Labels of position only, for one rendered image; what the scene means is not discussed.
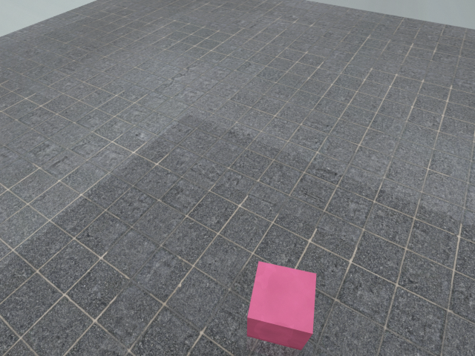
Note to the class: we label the carton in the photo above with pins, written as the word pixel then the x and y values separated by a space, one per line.
pixel 282 305

